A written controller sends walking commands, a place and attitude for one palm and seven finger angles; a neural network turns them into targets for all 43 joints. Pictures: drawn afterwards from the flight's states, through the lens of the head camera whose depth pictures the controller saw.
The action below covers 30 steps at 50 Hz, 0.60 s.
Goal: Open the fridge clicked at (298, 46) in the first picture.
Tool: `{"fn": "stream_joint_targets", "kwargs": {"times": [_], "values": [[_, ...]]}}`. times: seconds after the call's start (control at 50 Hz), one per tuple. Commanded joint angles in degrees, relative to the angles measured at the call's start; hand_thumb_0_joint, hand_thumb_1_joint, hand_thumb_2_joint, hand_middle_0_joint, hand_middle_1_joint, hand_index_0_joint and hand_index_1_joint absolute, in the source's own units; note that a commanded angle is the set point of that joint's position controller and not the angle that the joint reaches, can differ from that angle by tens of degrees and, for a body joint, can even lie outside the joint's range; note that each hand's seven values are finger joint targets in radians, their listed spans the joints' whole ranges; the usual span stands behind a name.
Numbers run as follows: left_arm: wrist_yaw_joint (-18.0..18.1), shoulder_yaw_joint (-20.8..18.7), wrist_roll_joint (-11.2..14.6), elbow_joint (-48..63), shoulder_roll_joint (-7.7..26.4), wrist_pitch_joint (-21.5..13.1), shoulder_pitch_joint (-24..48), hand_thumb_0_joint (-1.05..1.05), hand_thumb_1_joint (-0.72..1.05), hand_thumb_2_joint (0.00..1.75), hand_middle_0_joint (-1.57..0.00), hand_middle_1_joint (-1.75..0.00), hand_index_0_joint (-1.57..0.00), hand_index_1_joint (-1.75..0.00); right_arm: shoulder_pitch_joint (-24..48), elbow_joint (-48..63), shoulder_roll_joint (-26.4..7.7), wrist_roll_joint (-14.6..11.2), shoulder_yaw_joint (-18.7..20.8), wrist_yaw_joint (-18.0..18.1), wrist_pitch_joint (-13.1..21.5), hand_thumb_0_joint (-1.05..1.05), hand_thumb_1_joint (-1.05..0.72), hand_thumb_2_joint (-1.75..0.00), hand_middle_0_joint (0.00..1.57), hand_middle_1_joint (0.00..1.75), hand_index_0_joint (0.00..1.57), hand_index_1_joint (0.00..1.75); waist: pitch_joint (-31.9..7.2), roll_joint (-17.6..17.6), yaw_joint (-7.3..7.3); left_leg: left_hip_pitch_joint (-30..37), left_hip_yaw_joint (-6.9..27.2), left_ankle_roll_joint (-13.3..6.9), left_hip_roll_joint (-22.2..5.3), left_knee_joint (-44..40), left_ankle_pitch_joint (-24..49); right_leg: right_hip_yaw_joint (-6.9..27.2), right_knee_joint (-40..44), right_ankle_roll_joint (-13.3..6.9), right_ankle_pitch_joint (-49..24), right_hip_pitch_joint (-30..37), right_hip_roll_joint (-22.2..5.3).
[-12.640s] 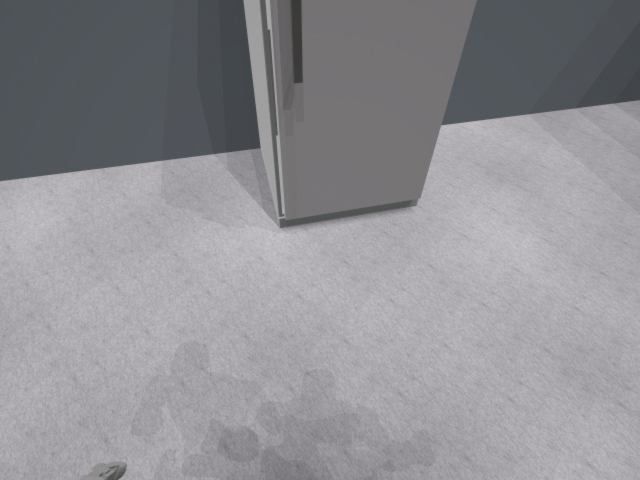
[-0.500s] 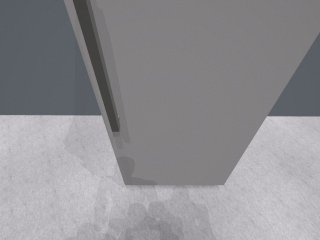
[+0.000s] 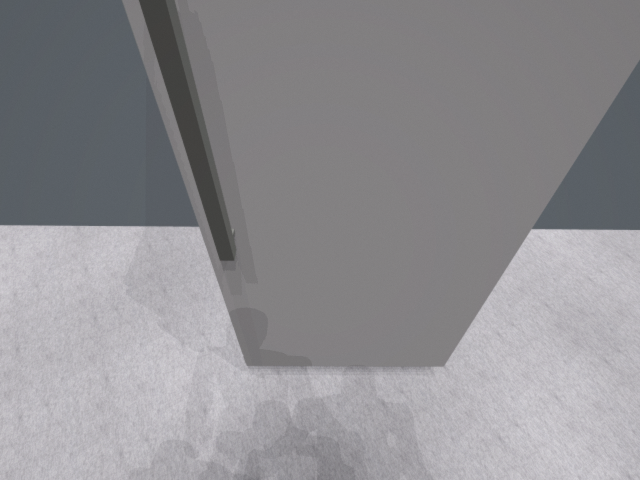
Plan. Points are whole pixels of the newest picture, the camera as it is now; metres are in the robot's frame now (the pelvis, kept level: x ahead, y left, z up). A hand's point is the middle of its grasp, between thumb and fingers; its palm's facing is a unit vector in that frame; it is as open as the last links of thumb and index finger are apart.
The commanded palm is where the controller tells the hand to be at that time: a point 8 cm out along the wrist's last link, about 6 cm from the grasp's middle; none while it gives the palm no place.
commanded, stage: look again from close up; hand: left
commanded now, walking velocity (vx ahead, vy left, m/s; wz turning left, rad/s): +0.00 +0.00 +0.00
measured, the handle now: (200, 133) +0.50 +0.19 +0.17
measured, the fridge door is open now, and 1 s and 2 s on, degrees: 0 0 0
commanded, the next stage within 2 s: raise the hand to about handle height in 0.32 s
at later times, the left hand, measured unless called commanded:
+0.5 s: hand out of the picture +0.09 +0.20 -0.13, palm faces +0.19 -0.96 -0.22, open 7.4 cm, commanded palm +0.09 +0.24 -0.06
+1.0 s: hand (137, 455) +0.15 +0.22 -0.01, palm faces +0.10 -0.99 -0.06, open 9.5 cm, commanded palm +0.13 +0.28 +0.00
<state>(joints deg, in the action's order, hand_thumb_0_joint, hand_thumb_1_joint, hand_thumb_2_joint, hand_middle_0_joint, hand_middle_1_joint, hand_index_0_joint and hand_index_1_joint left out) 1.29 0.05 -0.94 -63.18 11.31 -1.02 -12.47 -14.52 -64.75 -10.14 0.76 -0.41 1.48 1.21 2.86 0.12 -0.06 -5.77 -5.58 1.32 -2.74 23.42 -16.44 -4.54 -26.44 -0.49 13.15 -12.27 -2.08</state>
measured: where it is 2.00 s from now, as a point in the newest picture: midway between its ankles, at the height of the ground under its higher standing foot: outside the picture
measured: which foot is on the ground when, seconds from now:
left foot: down 0.00-1.00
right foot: down 0.00-1.00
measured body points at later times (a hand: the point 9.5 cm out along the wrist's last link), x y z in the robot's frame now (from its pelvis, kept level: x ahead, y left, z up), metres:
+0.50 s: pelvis -0.01 +0.00 +0.00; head +0.02 +0.00 +0.45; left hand +0.08 +0.25 -0.11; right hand +0.03 -0.24 -0.15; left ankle -0.04 +0.13 -0.74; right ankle +0.01 -0.11 -0.74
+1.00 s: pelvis -0.04 +0.00 -0.07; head +0.01 +0.02 +0.38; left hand +0.14 +0.27 -0.01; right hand +0.19 -0.21 -0.12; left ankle -0.04 +0.13 -0.74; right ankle +0.01 -0.11 -0.74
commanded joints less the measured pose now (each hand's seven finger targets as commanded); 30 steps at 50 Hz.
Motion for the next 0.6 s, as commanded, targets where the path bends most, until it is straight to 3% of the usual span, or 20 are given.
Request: {"fn": "stream_joint_targets", "kwargs": {"times": [0.0,0.38,0.4,0.42,0.44,0.46,0.48,0.5,0.52,0.54,0.56,0.58], "values": [[0.3,-1.5,0.3,2.3,7.5,-0.8,-1.6,0.0,0.9,0.9,-0.2,-0.3,-0.2,-0.3,-2.9,1.4,-6.7,0.2,1.3,0.3,0.9,0.0,-0.9,-0.9,0.2,0.3,0.2,0.3,-0.8,-1.0,0.32,-3.9,4.2,-2.4,-4.6,-4.7,9.1,6.2,3.8,-2.1,-11.2,2.7,-5.3],[0.3,-1.5,0.2,2.3,7.7,-0.9,-1.9,0.0,0.9,0.9,-0.2,-0.3,-0.2,-0.3,-2.7,1.3,-6.8,0.2,1.3,0.2,0.8,0.0,-0.9,-0.9,0.2,0.3,0.2,0.3,-0.9,0.2,0.4,-3.8,4.3,-2.3,-4.4,-5.0,8.4,6.3,4.9,-1.9,-10.2,2.7,-5.4],[2.8,-1.1,0.1,-0.7,5.8,-1.2,-8.4,0.0,0.9,0.9,-0.2,-0.3,-0.2,-0.3,1.6,5.1,-7.1,-0.5,1.8,-0.2,1.1,0.0,-0.9,-0.9,0.2,0.3,0.2,0.3,-1.6,0.6,1.86,-7.0,1.4,-0.6,-5.4,7.7,12.7,8.9,2.0,-0.6,-34.6,3.3,-8.9],[2.2,-12.5,11.0,86.5,21.2,-14.5,36.4,0.0,0.88,0.89,-0.2,-0.32,-0.2,-0.32,1.2,24.5,-14.7,-3.4,2.8,2.2,9.9,0.0,-0.9,-0.9,0.2,0.3,0.2,0.3,-29.0,-10.9,-3.41,4.9,4.1,-1.9,2.7,-0.2,19.5,5.7,-0.9,-2.0,-27.7,11.9,-2.6],[5.3,-17.4,7.7,80.8,26.1,-14.1,22.3,0.0,0.85,0.88,-0.2,-0.33,-0.2,-0.33,4.5,22.8,-9.5,-2.9,1.1,4.1,14.1,0.0,-0.9,-0.9,0.2,0.3,0.2,0.3,-22.4,-15.5,-0.24,5.9,1.2,-1.8,2.2,0.3,18.8,5.5,-2.9,-2.4,-16.6,8.4,0.2],[4.5,-4.1,9.1,68.7,3.3,-7.5,-5.9,0.0,0.83,0.87,-0.21,-0.34,-0.21,-0.34,5.0,24.7,-7.8,-2.7,1.7,3.8,16.2,0.0,-0.9,-0.9,0.2,0.3,0.2,0.3,-17.0,-12.8,0.53,-0.2,3.1,-1.4,1.0,-1.0,22.3,0.0,-3.1,-1.9,-9.0,4.4,0.6],[4.3,-5.0,10.6,62.1,-0.1,-6.0,-6.4,0.0,0.81,0.86,-0.21,-0.36,-0.21,-0.36,3.6,22.5,-9.1,-3.3,2.6,3.4,16.9,0.0,-0.9,-0.9,0.2,0.3,0.2,0.3,-10.2,-3.7,-1.52,-3.6,3.9,-0.9,1.2,1.9,18.5,-1.2,-2.0,-0.8,-7.9,-1.2,0.7],[3.0,-5.4,11.2,64.1,0.5,-9.2,-2.7,0.0,0.78,0.85,-0.21,-0.37,-0.21,-0.37,4.5,25.9,-10.8,-2.7,3.8,2.8,17.9,0.0,-0.9,-0.9,0.2,0.3,0.2,0.3,-3.3,0.7,-2.4,-9.0,5.1,-1.1,1.6,4.2,12.7,-1.7,-2.1,0.0,-4.9,-6.4,0.7],[1.2,-8.7,11.8,59.2,1.1,-12.9,-9.7,0.0,0.76,0.84,-0.21,-0.39,-0.21,-0.39,4.1,26.5,-10.8,-1.8,5.0,2.4,18.4,0.0,-0.9,-0.9,0.2,0.3,0.2,0.3,-3.8,6.6,-0.82,-13.3,4.7,-1.0,1.9,6.3,8.2,-2.1,-3.2,0.2,-0.3,-9.0,1.0],[-1.6,-9.8,12.3,54.1,-0.1,-16.6,-18.9,0.0,0.74,0.83,-0.21,-0.4,-0.21,-0.4,5.2,28.6,-10.6,-1.7,5.4,1.5,18.8,0.0,-0.9,-0.9,0.2,0.3,0.2,0.3,-2.6,7.5,1.74,-17.7,4.3,-0.5,2.6,8.5,6.4,-2.1,-5.4,-0.2,1.3,-9.8,0.8],[-5.0,-9.0,13.4,50.2,-2.6,-20.9,-23.4,0.0,0.71,0.82,-0.21,-0.42,-0.21,-0.42,5.6,29.8,-10.0,-1.5,5.4,0.5,18.8,0.0,-0.9,-0.9,0.2,0.3,0.2,0.3,-2.8,12.1,2.42,-22.6,3.7,-0.1,2.9,11.4,3.4,-1.9,-8.5,-0.1,4.2,-12.8,0.9],[-8.5,-9.9,14.5,49.6,-2.5,-26.0,-24.3,0.0,0.69,0.81,-0.22,-0.43,-0.22,-0.43,6.6,31.3,-10.2,-1.4,5.9,-0.4,18.6,0.0,-0.9,-0.9,0.2,0.3,0.2,0.3,-2.8,14.3,2.81,-27.3,3.4,0.2,3.1,14.6,0.4,-1.0,-11.4,-0.1,6.5,-15.4,0.8]]}}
